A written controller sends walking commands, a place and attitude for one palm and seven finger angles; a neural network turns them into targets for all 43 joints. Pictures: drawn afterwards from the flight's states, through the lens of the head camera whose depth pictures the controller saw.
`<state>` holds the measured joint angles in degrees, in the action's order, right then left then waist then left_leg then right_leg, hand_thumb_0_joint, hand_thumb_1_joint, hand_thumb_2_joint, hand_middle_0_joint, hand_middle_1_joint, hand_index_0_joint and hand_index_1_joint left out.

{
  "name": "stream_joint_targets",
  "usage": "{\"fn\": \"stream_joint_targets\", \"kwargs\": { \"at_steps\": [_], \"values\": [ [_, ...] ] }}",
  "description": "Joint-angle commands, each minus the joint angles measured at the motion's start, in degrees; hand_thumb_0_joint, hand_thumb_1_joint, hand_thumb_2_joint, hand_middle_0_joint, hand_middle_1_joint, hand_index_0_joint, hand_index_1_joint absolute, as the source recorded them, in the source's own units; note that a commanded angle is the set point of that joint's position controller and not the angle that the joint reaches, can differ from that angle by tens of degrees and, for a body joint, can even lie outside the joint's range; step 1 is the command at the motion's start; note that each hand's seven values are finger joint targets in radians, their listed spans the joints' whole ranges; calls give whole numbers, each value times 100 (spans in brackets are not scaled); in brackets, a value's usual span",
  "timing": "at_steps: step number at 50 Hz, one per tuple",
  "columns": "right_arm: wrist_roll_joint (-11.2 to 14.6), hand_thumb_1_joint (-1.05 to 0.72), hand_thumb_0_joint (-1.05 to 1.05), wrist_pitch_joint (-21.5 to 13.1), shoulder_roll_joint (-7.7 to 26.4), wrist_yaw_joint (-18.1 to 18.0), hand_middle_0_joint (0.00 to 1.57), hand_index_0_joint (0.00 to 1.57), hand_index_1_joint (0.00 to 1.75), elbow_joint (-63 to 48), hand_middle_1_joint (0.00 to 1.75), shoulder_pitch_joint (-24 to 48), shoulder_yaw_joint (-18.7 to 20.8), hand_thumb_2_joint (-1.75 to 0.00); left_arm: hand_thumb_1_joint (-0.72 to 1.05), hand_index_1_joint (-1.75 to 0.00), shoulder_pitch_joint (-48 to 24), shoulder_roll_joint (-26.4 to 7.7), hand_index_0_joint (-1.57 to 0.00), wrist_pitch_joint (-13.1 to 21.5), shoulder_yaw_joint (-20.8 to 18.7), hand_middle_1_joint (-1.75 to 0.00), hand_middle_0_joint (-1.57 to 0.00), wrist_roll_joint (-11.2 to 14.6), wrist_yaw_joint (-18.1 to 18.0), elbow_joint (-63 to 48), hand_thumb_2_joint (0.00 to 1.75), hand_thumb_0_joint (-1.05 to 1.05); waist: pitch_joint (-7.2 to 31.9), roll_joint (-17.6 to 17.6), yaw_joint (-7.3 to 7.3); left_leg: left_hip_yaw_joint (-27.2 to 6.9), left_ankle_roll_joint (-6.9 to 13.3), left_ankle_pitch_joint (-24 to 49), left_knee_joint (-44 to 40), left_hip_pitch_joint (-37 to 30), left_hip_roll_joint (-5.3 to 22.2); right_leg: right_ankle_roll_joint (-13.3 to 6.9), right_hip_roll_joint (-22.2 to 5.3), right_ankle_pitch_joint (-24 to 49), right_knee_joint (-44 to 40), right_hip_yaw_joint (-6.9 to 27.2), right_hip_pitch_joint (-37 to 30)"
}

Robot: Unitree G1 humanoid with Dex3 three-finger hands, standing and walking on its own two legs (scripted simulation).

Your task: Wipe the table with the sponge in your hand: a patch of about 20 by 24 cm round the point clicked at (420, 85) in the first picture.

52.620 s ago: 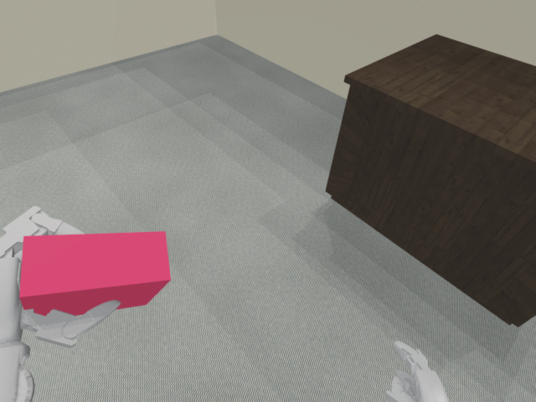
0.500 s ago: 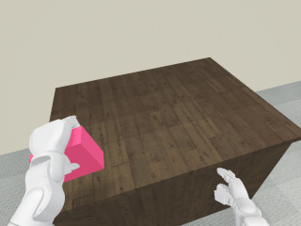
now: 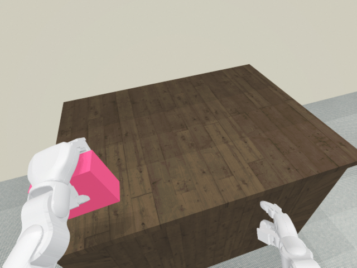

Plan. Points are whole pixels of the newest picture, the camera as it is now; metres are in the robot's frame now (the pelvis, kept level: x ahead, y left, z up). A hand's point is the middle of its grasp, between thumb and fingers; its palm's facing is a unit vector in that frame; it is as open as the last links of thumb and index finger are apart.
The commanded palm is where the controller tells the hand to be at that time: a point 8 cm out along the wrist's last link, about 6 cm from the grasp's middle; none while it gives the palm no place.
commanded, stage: bring the sponge back beside the body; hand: left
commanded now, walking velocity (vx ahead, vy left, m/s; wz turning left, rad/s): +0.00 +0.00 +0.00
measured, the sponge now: (85, 191) +0.24 +0.26 +0.07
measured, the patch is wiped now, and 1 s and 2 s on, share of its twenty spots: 1.00 1.00 1.00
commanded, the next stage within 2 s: step back with the hand held close in 1.40 s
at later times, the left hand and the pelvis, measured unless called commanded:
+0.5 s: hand (64, 185) +0.22 +0.28 +0.12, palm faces +0.15 -0.21 -0.97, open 10.0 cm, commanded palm +0.17 +0.27 +0.19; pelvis +0.00 +0.01 +0.00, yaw +0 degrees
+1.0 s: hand (55, 196) +0.19 +0.29 +0.11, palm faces +0.13 -0.20 -0.97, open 10.0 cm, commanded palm +0.15 +0.29 +0.18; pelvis +0.00 +0.01 +0.00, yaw +0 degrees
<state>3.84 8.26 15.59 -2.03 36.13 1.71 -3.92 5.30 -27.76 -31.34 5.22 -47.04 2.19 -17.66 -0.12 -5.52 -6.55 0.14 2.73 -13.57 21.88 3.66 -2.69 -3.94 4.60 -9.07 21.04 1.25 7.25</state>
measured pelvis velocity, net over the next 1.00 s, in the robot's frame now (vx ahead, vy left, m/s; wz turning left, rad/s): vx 0.00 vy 0.01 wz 0.00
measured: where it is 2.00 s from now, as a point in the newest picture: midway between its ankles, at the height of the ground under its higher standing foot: outside the picture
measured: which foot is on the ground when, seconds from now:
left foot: down 0.00-1.00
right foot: down 0.00-1.00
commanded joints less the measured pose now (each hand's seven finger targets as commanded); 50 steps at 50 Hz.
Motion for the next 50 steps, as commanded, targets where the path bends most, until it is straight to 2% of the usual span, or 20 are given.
{"fn": "stream_joint_targets", "kwargs": {
  "at_steps": [1,9,11,14,18,19,22,24,25,27,29,31,34,37,39,42,45,47,49,50],
  "values": [
    [-13,-90,0,-365,465,0,20,20,30,-1086,30,1522,178,-90,10,-160,-1306,-1233,-120,142,-943,-160,-120,-277,-336,-1266,130,0,1048,258,-35,-643,44,1327,-258,332,131,-190,-284,677,-200,917,-768],
    [-6,-90,0,-311,513,36,20,20,30,-1181,30,1652,198,-90,10,-160,-1102,-1278,-120,129,-1016,-160,-120,-215,-369,-1734,130,0,1207,88,-74,-675,46,1373,-306,243,164,-219,-240,770,-151,1005,-871],
    [-13,-90,0,-316,451,57,20,20,30,-1168,30,1548,189,-90,10,-160,-848,-1003,-120,106,-820,-160,-120,-198,-364,-1596,130,0,1152,154,-70,-656,44,1486,-273,265,157,-193,-268,899,-129,862,-858],
    [-15,-90,0,-260,518,55,20,20,30,-1197,30,1624,190,-90,10,-160,-819,-1256,-120,92,-1047,-160,-120,-160,-382,-1790,130,0,1033,167,-64,-684,51,1324,-315,296,193,-209,-226,731,-166,990,-798],
    [-23,-90,0,-200,506,45,20,20,30,-1159,30,1503,189,-90,10,-160,-691,-1191,-120,85,-999,-160,-120,-158,-398,-1587,130,0,956,338,-51,-656,40,1301,-274,333,169,-163,-290,673,-210,894,-745],
    [-16,-90,0,-239,533,33,20,20,30,-1203,30,1616,189,-90,10,-160,-749,-1409,-120,107,-1189,-160,-120,-140,-422,-1784,130,0,977,167,-62,-687,58,1143,-311,328,189,-193,-240,483,-223,1037,-753],
    [-17,-90,0,-245,501,24,20,20,30,-1157,30,1507,182,-90,10,-160,-615,-1126,-120,112,-959,-160,-120,-159,-402,-1483,130,0,856,207,-56,-666,53,1169,-293,341,166,-168,-275,438,-257,877,-666],
    [-5,-90,0,-289,527,4,20,20,30,-1192,30,1621,186,-90,10,-160,-825,-1344,-120,169,-1081,-160,-120,-163,-405,-1797,130,0,929,2,-24,-720,62,1037,-333,295,198,-195,-230,263,-265,998,-676],
    [-17,-90,0,-326,474,7,20,20,30,-1232,30,1550,173,-90,10,-160,-913,-1193,-120,184,-966,-160,-120,-201,-401,-1805,130,0,1025,-33,-62,-709,85,1100,-306,321,173,-187,-246,313,-203,852,-757],
    [-25,-90,0,-328,502,-7,20,20,30,-1140,30,1484,185,-90,10,-160,-637,-1050,-120,198,-860,-160,-120,-190,-374,-1496,130,0,797,159,-28,-710,61,1089,-324,292,187,-168,-247,246,-299,814,-573],
    [-32,-90,0,-364,514,-15,20,20,30,-1199,30,1590,190,-90,10,-160,-709,-1276,-120,260,-1050,-160,-120,-191,-383,-1797,130,0,920,5,-59,-745,77,980,-365,291,205,-191,-209,189,-261,942,-692],
    [-47,-90,0,-377,472,-15,20,20,30,-1139,30,1473,183,-90,10,-160,-514,-1178,-120,264,-1035,-160,-120,-232,-393,-1496,130,0,845,286,-63,-721,66,1150,-298,341,170,-178,-244,335,-256,879,-664],
    [-53,-90,0,-351,524,-2,20,20,30,-1189,30,1568,201,-90,10,-160,-470,-1413,-120,308,-1248,-160,-120,-207,-402,-1833,130,0,916,48,-95,-750,66,1053,-358,346,201,-197,-216,302,-238,991,-762],
    [-66,-90,0,-324,519,24,20,20,30,-1137,30,1434,199,-90,10,-160,-147,-1225,-120,298,-1144,-160,-120,-194,-392,-1572,130,0,809,239,-94,-713,49,1199,-300,359,183,-169,-258,452,-253,861,-697],
    [-55,-90,0,-351,528,23,20,20,30,-1188,30,1561,209,-90,10,-160,-255,-1382,-120,338,-1257,-160,-120,-181,-405,-1925,130,0,902,-39,-93,-748,64,1102,-322,315,203,-194,-218,380,-238,994,-737],
    [-63,-90,0,-346,513,32,20,20,30,-1152,30,1415,202,-90,10,-160,26,-1172,-120,336,-1117,-160,-120,-170,-390,-1654,130,0,742,226,-85,-747,48,1187,-295,339,198,-162,-248,404,-255,818,-627],
    [-68,-90,0,-404,486,28,20,20,30,-1242,30,1426,206,-90,10,-160,-108,-1292,-120,400,-1226,-160,-120,-191,-416,-1990,130,0,974,34,-127,-747,96,1145,-264,340,180,-171,-240,409,-181,858,-793],
    [-67,-90,0,-370,514,19,20,20,30,-1155,30,1357,210,-90,10,-160,195,-1171,-120,393,-1152,-160,-120,-148,-401,-1685,130,0,685,212,-86,-766,59,1146,-283,319,206,-159,-249,347,-276,815,-570],
    [-64,-90,0,-403,540,11,20,20,30,-1197,30,1482,220,-90,10,-160,89,-1454,-120,458,-1391,-160,-120,-146,-422,-1983,130,0,785,150,-84,-802,73,1008,-291,330,218,-185,-210,237,-278,1025,-644],
    [-73,-90,0,-421,498,16,20,20,30,-1243,30,1404,210,-90,10,-160,65,-1332,-120,458,-1299,-160,-120,-179,-423,-2018,130,0,928,76,-130,-744,107,1114,-218,331,174,-166,-254,364,-214,901,-740]
  ]
}}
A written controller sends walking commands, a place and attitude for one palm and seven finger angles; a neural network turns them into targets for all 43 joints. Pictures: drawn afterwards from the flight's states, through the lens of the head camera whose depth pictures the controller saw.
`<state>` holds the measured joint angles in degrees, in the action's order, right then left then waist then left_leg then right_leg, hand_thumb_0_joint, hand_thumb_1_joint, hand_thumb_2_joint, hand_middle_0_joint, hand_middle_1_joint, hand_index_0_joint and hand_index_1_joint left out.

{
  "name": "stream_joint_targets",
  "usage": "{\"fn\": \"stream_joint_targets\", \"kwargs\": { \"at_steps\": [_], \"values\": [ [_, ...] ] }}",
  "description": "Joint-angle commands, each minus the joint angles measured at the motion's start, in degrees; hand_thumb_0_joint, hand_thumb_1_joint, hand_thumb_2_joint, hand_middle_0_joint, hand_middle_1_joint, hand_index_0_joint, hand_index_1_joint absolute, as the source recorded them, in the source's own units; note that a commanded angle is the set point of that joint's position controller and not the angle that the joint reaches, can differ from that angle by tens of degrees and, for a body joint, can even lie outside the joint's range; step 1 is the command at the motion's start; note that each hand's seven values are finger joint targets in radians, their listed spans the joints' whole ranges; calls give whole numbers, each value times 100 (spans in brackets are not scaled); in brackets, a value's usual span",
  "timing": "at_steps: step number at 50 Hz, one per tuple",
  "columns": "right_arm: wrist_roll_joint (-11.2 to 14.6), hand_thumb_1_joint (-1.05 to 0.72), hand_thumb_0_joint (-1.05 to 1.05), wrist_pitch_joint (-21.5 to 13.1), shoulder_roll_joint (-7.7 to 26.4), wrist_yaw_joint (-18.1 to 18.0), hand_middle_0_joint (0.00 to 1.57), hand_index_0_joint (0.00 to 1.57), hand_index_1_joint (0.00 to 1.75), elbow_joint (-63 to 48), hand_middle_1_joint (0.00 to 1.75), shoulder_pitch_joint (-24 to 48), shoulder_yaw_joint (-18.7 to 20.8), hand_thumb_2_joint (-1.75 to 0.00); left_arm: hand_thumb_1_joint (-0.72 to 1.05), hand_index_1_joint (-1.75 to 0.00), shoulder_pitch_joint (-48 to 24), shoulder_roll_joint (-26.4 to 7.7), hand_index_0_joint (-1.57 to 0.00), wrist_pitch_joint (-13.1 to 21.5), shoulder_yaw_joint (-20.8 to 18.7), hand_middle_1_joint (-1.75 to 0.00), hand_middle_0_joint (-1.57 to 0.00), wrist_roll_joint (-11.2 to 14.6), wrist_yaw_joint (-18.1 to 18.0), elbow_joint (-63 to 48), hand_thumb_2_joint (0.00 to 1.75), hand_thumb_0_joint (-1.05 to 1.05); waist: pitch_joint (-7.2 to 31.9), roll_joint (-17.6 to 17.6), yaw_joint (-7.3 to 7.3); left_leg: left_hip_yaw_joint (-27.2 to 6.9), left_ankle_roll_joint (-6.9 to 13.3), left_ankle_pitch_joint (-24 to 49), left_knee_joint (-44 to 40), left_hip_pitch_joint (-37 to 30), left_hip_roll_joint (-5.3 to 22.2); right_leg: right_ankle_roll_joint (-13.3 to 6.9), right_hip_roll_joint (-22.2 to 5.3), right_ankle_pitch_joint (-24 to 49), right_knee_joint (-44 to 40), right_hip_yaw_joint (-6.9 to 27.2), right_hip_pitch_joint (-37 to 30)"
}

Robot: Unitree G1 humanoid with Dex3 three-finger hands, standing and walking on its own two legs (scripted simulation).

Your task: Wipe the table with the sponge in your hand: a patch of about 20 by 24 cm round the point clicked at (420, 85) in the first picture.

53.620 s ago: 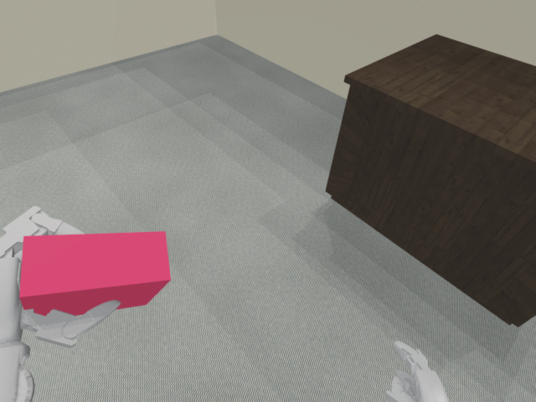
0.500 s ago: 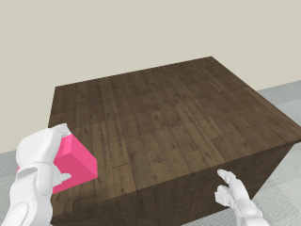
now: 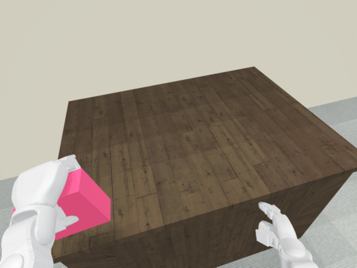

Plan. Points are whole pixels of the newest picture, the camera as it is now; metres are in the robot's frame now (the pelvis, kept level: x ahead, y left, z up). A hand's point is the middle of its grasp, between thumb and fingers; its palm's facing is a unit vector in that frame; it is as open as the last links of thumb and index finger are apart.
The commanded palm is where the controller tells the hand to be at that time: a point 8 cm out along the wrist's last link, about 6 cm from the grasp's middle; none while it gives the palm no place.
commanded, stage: bring the sponge back beside the body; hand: left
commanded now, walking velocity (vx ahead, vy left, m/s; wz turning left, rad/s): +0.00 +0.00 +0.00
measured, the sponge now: (74, 210) +0.19 +0.27 +0.06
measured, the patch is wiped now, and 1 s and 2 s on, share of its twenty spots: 1.00 1.00 1.00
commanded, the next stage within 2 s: step back with the hand held close in 0.40 s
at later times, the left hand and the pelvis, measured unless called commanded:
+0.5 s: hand (59, 195) +0.19 +0.28 +0.12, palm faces +0.13 -0.19 -0.97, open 10.0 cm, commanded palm +0.16 +0.28 +0.17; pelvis +0.00 +0.00 +0.00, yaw +0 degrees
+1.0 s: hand (55, 199) +0.17 +0.26 +0.14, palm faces +0.37 -0.84 -0.40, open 10.0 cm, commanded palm +0.11 +0.30 +0.17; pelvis -0.04 +0.01 -0.02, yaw +2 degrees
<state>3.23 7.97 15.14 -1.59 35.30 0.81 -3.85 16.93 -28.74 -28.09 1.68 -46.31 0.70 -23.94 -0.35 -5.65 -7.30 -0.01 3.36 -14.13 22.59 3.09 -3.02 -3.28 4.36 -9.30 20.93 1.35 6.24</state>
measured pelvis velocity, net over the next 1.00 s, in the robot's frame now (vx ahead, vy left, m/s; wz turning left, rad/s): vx -0.04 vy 0.01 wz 0.04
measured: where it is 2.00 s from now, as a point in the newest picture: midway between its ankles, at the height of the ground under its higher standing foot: outside the picture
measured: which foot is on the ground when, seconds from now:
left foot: down 0.00-1.00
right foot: down 0.00-1.00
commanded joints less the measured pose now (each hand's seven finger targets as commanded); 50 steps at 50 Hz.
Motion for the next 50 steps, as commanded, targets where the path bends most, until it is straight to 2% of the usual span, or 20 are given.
{"fn": "stream_joint_targets", "kwargs": {
  "at_steps": [1,4,12,15,17,19,22,25,26,27,28,29,31,33,34,35,39,43,48,50],
  "values": [
    [-8,-90,0,-391,541,-26,20,20,30,-1081,30,1469,199,-90,10,-160,-924,-1212,-120,126,-946,-160,-120,-255,-283,-1172,130,0,788,154,-24,-761,-5,1234,-311,381,219,-236,-226,391,-237,880,-531],
    [-6,-90,0,-403,591,-43,20,20,30,-1106,30,1584,212,-90,10,-160,-1198,-1363,-120,189,-1014,-160,-120,-262,-289,-1518,130,0,828,-50,3,-822,13,1123,-385,340,264,-265,-157,356,-230,1005,-581],
    [-14,-90,0,-387,568,-35,20,20,30,-1044,30,1424,214,-90,10,-160,-877,-1095,-120,154,-827,-160,-120,-239,-254,-1062,130,0,663,171,-12,-756,-11,1250,-364,376,233,-225,-234,434,-283,793,-501],
    [-17,-90,0,-432,547,-21,20,20,30,-1118,30,1483,209,-90,10,-160,-1104,-1232,-120,192,-932,-160,-120,-295,-267,-1403,130,0,911,-46,-50,-764,22,1221,-356,398,226,-249,-203,434,-187,832,-684],
    [-21,-90,0,-379,571,-18,20,20,30,-1048,30,1408,213,-90,10,-160,-835,-1118,-120,164,-863,-160,-120,-246,-249,-1106,130,0,726,200,-29,-768,-15,1272,-377,385,246,-226,-223,445,-253,776,-540],
    [0,-90,0,-410,584,-17,20,20,30,-1097,30,1585,211,-90,10,-160,-1087,-1358,-120,192,-1042,-160,-120,-247,-273,-1431,130,0,785,-5,-17,-826,0,1109,-432,412,271,-260,-162,334,-226,970,-609],
    [-15,-90,0,-370,573,-4,20,20,30,-1038,30,1416,213,-90,10,-160,-851,-1084,-120,166,-848,-160,-120,-250,-254,-1111,130,0,650,132,-19,-774,-21,1219,-403,407,256,-234,-202,380,-259,775,-497],
    [-13,-90,0,-417,554,-3,20,20,30,-1137,30,1468,201,-90,10,-160,-1094,-1242,-120,187,-969,-160,-120,-281,-280,-1398,130,0,902,14,-66,-786,29,1150,-387,425,241,-243,-187,350,-183,818,-672],
    [-1,-90,0,-368,569,-58,20,20,30,-920,30,1341,161,-90,10,-160,-990,-966,-120,73,-749,-160,-120,-328,-286,-215,130,0,264,476,104,-725,-44,987,-399,585,241,-235,-180,52,-355,772,-162],
    [12,-90,0,-448,399,-113,20,20,30,-2157,30,220,317,-90,10,-160,-1933,-329,-120,1504,-2137,-160,-120,4674,-421,-1743,130,0,-387,1169,663,-785,54,77,22,658,342,-80,-355,638,-532,1065,778],
    [-98,-90,0,-553,451,-137,20,20,30,-1713,30,-90,167,-90,10,-160,-695,-859,-120,1985,-2361,-160,-120,4694,-497,-562,130,0,238,1477,507,-846,73,115,142,513,310,-69,-521,697,-360,889,677],
    [-83,-90,0,-591,460,-198,20,20,30,-1716,30,-320,251,-90,10,-160,-464,-861,-120,2385,-2651,-160,-120,4914,-591,-1106,130,0,462,1357,492,-912,37,251,246,348,315,-17,-747,743,-348,1030,720],
    [-114,-90,0,-670,453,-262,20,20,30,-1624,30,-360,293,-90,10,-160,-200,-569,-120,2884,-2485,-160,-120,5101,-694,-1987,130,0,1110,608,586,-867,34,808,470,245,545,-18,-1138,1400,52,928,561],
    [-162,-90,0,-710,527,-313,20,20,30,-1560,30,-429,350,-90,10,-160,310,-518,-120,3145,-2590,-160,-120,5181,-813,-2349,130,0,1346,-42,598,-999,27,1431,493,522,738,-3,-1203,1790,473,809,402],
    [-199,-90,0,-745,587,-326,20,20,30,-1547,30,-392,364,-90,10,-160,416,-764,-120,3244,-2842,-160,-120,5196,-865,-2572,130,0,1352,-254,582,-1112,22,1602,430,651,822,19,-1138,1700,628,794,398],
    [-210,-90,0,-745,533,-329,20,20,30,-1446,30,-467,369,-90,10,-160,700,-509,-120,3304,-2744,-160,-120,5189,-875,-2341,130,0,1357,-236,594,-1145,34,1771,463,819,894,44,-1091,1553,760,656,411],
    [-189,-90,0,-751,596,-347,20,20,30,-1405,30,-517,520,-90,10,-160,842,-596,-120,3410,-2913,-160,-120,5176,-907,-2183,130,0,1272,178,689,-1236,-42,1692,630,1212,990,41,-1124,1328,848,719,637],
    [-148,-90,0,-742,592,-360,20,20,30,-1385,30,-622,595,-90,10,-160,931,-412,-120,3467,-2772,-160,-120,5164,-933,-1758,130,0,1092,679,752,-1146,-62,523,972,1696,829,-46,-1331,966,570,957,917],
    [-182,-90,0,-837,669,-353,20,20,30,-1364,30,-570,603,-90,10,-160,946,-471,-120,3661,-2770,-160,-120,5043,-1027,-2182,130,0,834,449,752,-1289,35,-857,748,2195,821,-93,-1256,-348,476,973,1166],
    [-230,-90,0,-908,706,-376,20,20,30,-1376,30,-529,600,-90,10,-160,887,-558,-120,3755,-2901,-160,-120,4950,-1051,-2411,130,0,757,24,729,-1544,136,-1199,221,2646,996,44,-927,-412,924,636,871]
  ]
}}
